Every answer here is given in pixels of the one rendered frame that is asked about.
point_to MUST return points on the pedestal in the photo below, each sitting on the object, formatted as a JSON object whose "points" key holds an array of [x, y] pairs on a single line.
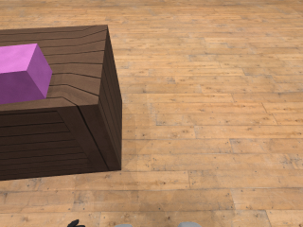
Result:
{"points": [[77, 128]]}

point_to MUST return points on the carton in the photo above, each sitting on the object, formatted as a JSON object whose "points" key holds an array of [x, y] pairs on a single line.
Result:
{"points": [[24, 73]]}

